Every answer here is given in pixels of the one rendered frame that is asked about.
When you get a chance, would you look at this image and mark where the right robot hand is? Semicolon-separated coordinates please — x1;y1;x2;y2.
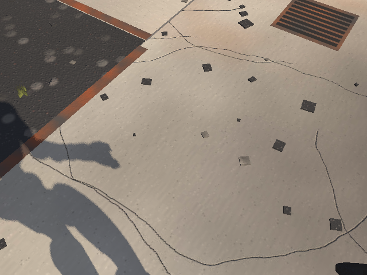
335;262;367;275

